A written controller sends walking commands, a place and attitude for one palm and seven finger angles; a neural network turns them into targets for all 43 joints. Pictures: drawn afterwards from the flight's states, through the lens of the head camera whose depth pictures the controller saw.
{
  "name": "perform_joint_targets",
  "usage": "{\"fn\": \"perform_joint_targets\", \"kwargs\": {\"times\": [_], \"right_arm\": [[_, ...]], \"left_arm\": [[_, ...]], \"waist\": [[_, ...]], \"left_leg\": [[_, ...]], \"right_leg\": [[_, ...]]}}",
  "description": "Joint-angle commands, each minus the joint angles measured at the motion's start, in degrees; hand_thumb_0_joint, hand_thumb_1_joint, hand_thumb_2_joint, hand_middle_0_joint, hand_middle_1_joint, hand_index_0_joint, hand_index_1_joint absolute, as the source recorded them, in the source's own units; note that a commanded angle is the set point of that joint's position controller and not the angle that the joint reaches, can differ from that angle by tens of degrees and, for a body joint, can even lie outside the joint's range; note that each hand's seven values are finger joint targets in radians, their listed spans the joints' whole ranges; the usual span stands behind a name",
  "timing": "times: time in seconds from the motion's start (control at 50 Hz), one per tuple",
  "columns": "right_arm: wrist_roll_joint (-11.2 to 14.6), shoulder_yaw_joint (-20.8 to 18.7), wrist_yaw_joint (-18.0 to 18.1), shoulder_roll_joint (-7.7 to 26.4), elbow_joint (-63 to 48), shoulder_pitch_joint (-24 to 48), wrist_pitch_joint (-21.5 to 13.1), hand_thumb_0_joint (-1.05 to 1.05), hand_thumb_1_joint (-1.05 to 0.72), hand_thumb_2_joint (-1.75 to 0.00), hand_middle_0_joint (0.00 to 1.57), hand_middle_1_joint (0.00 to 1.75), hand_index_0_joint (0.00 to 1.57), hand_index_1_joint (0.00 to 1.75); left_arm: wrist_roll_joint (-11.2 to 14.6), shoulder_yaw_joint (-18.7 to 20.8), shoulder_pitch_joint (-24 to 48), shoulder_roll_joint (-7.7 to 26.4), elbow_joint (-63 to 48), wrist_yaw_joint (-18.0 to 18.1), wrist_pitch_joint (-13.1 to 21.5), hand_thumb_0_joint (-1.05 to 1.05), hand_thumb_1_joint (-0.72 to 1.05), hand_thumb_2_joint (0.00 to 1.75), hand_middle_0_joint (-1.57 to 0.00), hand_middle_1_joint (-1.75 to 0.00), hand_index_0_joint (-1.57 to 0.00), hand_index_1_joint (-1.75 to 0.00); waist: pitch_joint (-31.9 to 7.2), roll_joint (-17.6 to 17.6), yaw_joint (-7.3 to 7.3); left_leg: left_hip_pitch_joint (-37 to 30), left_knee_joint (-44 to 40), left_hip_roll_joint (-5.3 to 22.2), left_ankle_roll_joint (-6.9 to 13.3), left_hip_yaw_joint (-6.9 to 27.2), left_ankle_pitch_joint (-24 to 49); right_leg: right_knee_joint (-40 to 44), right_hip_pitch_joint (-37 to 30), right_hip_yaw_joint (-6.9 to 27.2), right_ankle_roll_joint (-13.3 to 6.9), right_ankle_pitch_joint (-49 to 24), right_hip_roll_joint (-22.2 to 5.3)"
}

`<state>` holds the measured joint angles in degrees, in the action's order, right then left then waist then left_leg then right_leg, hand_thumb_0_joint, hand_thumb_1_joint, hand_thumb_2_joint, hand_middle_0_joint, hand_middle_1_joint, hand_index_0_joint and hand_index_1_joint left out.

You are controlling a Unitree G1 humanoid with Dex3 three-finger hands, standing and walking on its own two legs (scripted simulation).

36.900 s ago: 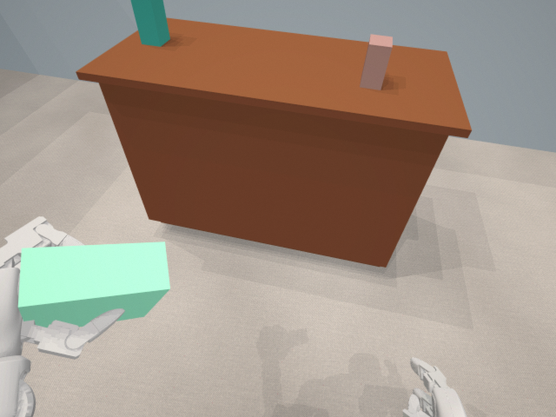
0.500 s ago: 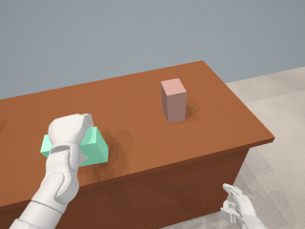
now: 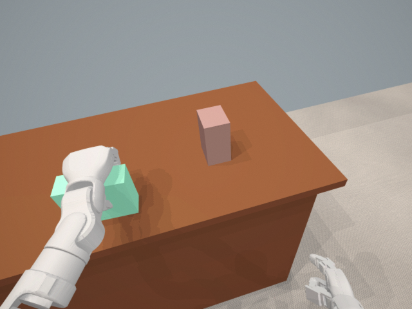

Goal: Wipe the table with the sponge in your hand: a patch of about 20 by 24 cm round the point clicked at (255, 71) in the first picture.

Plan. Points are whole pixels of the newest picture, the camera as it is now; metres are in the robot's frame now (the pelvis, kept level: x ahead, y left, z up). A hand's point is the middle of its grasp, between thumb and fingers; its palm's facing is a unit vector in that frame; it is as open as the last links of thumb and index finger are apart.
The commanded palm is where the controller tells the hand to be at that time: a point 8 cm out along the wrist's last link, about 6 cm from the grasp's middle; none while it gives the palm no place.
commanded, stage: wipe forward along the third lane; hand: left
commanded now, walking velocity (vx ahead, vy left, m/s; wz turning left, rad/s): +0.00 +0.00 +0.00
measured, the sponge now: (103, 201) +0.31 +0.28 +0.05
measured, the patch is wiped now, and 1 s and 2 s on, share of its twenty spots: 0.85 0.85 1.00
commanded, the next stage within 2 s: wipe back along the third lane in 1.26 s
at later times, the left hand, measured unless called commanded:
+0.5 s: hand (104, 166) +0.36 +0.28 +0.11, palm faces -0.08 +0.02 -1.00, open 9.1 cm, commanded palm +0.36 +0.28 +0.13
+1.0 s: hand (105, 150) +0.41 +0.30 +0.11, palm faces -0.11 +0.03 -0.99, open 9.1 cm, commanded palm +0.41 +0.30 +0.13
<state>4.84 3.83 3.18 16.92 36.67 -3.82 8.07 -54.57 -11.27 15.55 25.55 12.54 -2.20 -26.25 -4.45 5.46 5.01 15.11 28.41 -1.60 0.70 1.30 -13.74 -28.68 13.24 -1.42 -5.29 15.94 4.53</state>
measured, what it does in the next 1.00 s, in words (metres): stands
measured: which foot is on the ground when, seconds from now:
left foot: down 0.00-1.00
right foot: down 0.00-1.00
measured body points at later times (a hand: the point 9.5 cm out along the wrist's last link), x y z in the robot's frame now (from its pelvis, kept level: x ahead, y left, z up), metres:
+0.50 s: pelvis -0.02 -0.02 -0.01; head -0.02 -0.07 +0.44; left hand +0.36 +0.27 +0.16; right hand +0.12 -0.29 -0.14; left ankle +0.01 +0.12 -0.73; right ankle -0.01 -0.06 -0.74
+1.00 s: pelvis -0.01 -0.01 -0.01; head +0.01 -0.04 +0.44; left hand +0.41 +0.29 +0.16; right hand +0.09 -0.28 -0.14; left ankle +0.01 +0.12 -0.74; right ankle -0.01 -0.06 -0.74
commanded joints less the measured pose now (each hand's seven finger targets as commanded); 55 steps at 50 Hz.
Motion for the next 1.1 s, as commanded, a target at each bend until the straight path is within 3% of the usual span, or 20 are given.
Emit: {"fn": "perform_joint_targets", "kwargs": {"times": [0.0,0.06,0.08,0.1,0.14,0.18,0.24,0.28,0.36,0.38,0.46,0.54,0.66,0.72,0.8,0.84,0.9,0.92,1.04,1.08], "right_arm": [[-0.2,-2.5,1.1,6.0,-8.7,8.8,-2.8,0.00,-0.90,-0.90,0.20,0.30,0.20,0.30],[-0.2,-2.8,1.4,6.3,-7.9,7.3,-2.7,0.00,-0.90,-0.90,0.20,0.30,0.20,0.30],[-0.3,-3.0,1.5,6.6,-7.8,7.0,-2.8,0.00,-0.90,-0.90,0.20,0.30,0.20,0.30],[-0.2,-2.9,1.6,6.6,-7.9,6.4,-2.7,0.00,-0.90,-0.90,0.20,0.30,0.20,0.30],[-0.2,-3.3,1.6,6.8,-7.5,5.1,-2.7,0.00,-0.90,-0.90,0.20,0.30,0.20,0.30],[-0.3,-3.6,1.8,7.1,-7.6,4.5,-2.6,0.00,-0.90,-0.90,0.20,0.30,0.20,0.30],[-0.3,-3.9,1.8,7.3,-7.3,2.8,-2.4,0.00,-0.90,-0.90,0.20,0.30,0.20,0.30],[-0.3,-4.1,1.9,7.6,-7.2,2.3,-2.1,0.00,-0.90,-0.90,0.20,0.30,0.20,0.30],[-0.2,-4.6,1.9,7.7,-6.4,0.0,-1.8,0.00,-0.90,-0.90,0.20,0.30,0.20,0.30],[-0.3,-4.7,1.8,7.7,-6.7,-0.3,-1.7,0.00,-0.90,-0.90,0.20,0.30,0.20,0.30],[-0.1,-4.7,2.2,8.0,-5.5,-1.9,-1.3,0.00,-0.90,-0.90,0.20,0.30,0.20,0.30],[0.0,-5.0,1.9,8.0,-5.2,-3.6,-1.2,0.00,-0.90,-0.90,0.20,0.30,0.20,0.30],[-0.2,-5.0,1.9,8.3,-4.7,-4.9,-0.3,0.00,-0.90,-0.90,0.20,0.30,0.20,0.30],[-0.2,-5.1,1.7,8.4,-4.8,-5.9,0.0,0.00,-0.90,-0.90,0.20,0.30,0.20,0.30],[-0.2,-5.0,1.6,8.8,-4.5,-6.3,0.8,0.00,-0.90,-0.90,0.20,0.30,0.20,0.30],[-0.2,-5.0,1.5,8.9,-4.6,-6.6,0.9,0.00,-0.90,-0.90,0.20,0.30,0.20,0.30],[-0.2,-5.0,1.4,8.8,-4.7,-7.0,1.2,0.00,-0.90,-0.90,0.20,0.30,0.20,0.30],[-0.1,-5.0,1.4,8.7,-4.7,-7.1,1.2,0.00,-0.90,-0.90,0.20,0.30,0.20,0.30],[-0.4,-5.3,1.4,8.7,-4.4,-8.3,1.3,0.00,-0.90,-0.90,0.20,0.30,0.20,0.30],[-0.5,-5.4,1.3,8.5,-4.7,-8.2,1.3,0.00,-0.90,-0.90,0.20,0.30,0.20,0.30]], "left_arm": [[0.1,4.7,12.7,9.3,2.5,1.0,3.2,0.00,0.10,1.30,-1.20,-1.60,-1.20,-1.60],[0.0,4.2,15.5,9.5,6.9,0.8,5.0,0.00,0.10,1.30,-1.20,-1.60,-1.20,-1.60],[-0.4,7.1,15.5,12.7,8.2,0.9,5.6,0.00,0.10,1.30,-1.20,-1.60,-1.20,-1.60],[-0.6,5.9,16.3,11.8,9.5,0.9,6.0,0.00,0.10,1.30,-1.20,-1.60,-1.20,-1.60],[-0.8,5.6,18.2,11.6,11.4,1.0,7.4,0.00,0.10,1.30,-1.20,-1.60,-1.20,-1.60],[-0.8,8.3,17.4,14.4,13.8,1.3,8.7,0.00,0.10,1.30,-1.20,-1.60,-1.20,-1.60],[-0.4,7.0,19.4,13.0,16.9,1.6,10.6,0.00,0.10,1.30,-1.20,-1.60,-1.20,-1.60],[-0.7,9.7,21.2,16.6,18.0,2.1,11.8,0.00,0.10,1.30,-1.20,-1.60,-1.20,-1.60],[-1.4,7.6,25.2,15.1,21.6,2.8,13.7,0.00,0.10,1.30,-1.20,-1.60,-1.20,-1.60],[-1.3,9.7,24.9,17.1,21.7,3.0,14.0,0.00,0.10,1.30,-1.20,-1.60,-1.20,-1.60],[-1.6,8.4,30.3,17.7,26.7,3.5,15.2,0.00,0.10,1.30,-1.20,-1.60,-1.20,-1.60],[-2.2,8.0,32.0,17.2,29.8,4.1,16.6,0.00,0.10,1.30,-1.20,-1.60,-1.20,-1.60],[-2.3,10.4,35.0,21.0,33.5,5.2,17.8,0.00,0.10,1.30,-1.20,-1.60,-1.20,-1.60],[-2.7,10.2,35.0,21.0,35.2,5.5,18.0,0.00,0.10,1.30,-1.20,-1.60,-1.20,-1.60],[-3.6,11.3,37.4,23.9,37.0,5.3,18.0,0.00,0.10,1.30,-1.20,-1.60,-1.20,-1.60],[-3.7,10.9,37.6,23.4,37.9,5.3,17.9,0.00,0.10,1.30,-1.20,-1.60,-1.20,-1.60],[-4.4,10.6,38.6,23.4,38.6,5.2,18.3,0.00,0.10,1.30,-1.20,-1.60,-1.20,-1.60],[-4.5,9.1,39.9,22.0,38.8,5.2,18.3,0.00,0.10,1.30,-1.20,-1.60,-1.20,-1.60],[-4.4,9.1,41.6,20.9,40.1,6.2,18.8,0.00,0.10,1.30,-1.20,-1.60,-1.20,-1.60],[-4.1,9.3,41.1,20.1,39.8,6.5,19.0,0.00,0.10,1.30,-1.20,-1.60,-1.20,-1.60]], "waist": [[-4.6,-12.0,-2.41],[-2.5,-10.3,-2.99],[-2.7,-10.3,-2.72],[-2.8,-9.5,-2.87],[-3.5,-9.6,-3.13],[-4.3,-11.3,-2.82],[-4.7,-12.5,-3.36],[-5.2,-11.8,-3.17],[-5.7,-10.5,-4.07],[-7.2,-10.6,-3.55],[-5.9,-11.7,-4.85],[-7.8,-10.1,-5.08],[-9.6,-11.0,-5.75],[-10.9,-11.1,-5.72],[-10.5,-9.7,-6.26],[-10.6,-10.7,-6.54],[-11.0,-8.1,-6.33],[-10.5,-8.4,-7.03],[-12.2,-9.6,-7.38],[-13.9,-9.5,-6.75]], "left_leg": [[1.3,-1.1,-2.1,2.8,-1.5,4.3],[2.8,-0.7,-2.1,2.7,-1.7,2.0],[2.9,-0.6,-2.1,2.7,-1.3,1.8],[3.8,-0.5,-2.2,2.7,-1.6,1.5],[4.4,0.0,-2.2,2.7,-1.5,1.1],[5.6,0.8,-2.4,2.7,-1.3,0.8],[8.0,1.9,-2.4,2.7,-1.4,-0.4],[8.8,2.0,-2.4,2.7,-0.9,-0.9],[9.9,3.2,-2.5,2.8,-1.1,-1.0],[10.2,3.1,-2.5,2.8,-0.6,-0.7],[12.8,4.0,-2.5,2.9,-0.7,-2.7],[13.2,4.5,-2.4,3.0,-0.3,-2.1],[16.0,5.4,-2.1,2.8,-0.1,-2.7],[16.2,5.1,-2.3,2.9,-0.1,-1.5],[16.8,5.0,-2.2,3.0,-0.1,-1.4],[16.8,5.3,-2.0,3.1,-0.2,-1.4],[15.3,4.4,-2.1,3.4,-0.5,0.0],[15.1,4.4,-2.1,3.5,-0.7,-0.4],[13.9,4.1,-1.8,3.6,-1.0,0.8],[12.7,3.6,-1.8,3.6,-0.8,2.8]], "right_leg": [[6.8,-2.1,8.0,2.6,-11.3,-3.2],[7.7,0.5,8.6,2.7,-7.4,-3.3],[8.0,0.7,9.7,2.4,-6.9,-3.1],[7.7,0.5,9.0,2.6,-5.9,-3.4],[7.5,1.3,8.8,2.5,-5.2,-3.4],[7.8,1.1,10.6,2.7,-5.0,-3.5],[7.6,1.1,11.2,3.2,-4.5,-4.4],[7.7,1.6,12.3,2.9,-3.1,-4.3],[7.3,2.9,12.0,3.0,-3.2,-4.5],[7.0,1.8,12.5,2.9,-4.5,-4.5],[7.6,3.1,13.4,3.4,-0.6,-5.1],[6.6,3.0,12.9,3.1,-3.4,-5.1],[5.8,1.5,14.3,4.0,-7.1,-5.9],[5.0,0.6,13.0,4.0,-10.2,-5.5],[4.8,0.8,13.1,3.8,-11.4,-5.3],[4.8,1.1,13.0,4.0,-11.8,-5.4],[4.4,2.0,10.5,3.2,-11.1,-4.1],[4.7,3.3,9.8,3.3,-9.7,-4.0],[4.5,3.5,8.2,3.3,-11.0,-3.5],[4.0,2.9,7.2,2.9,-13.9,-3.2]]}}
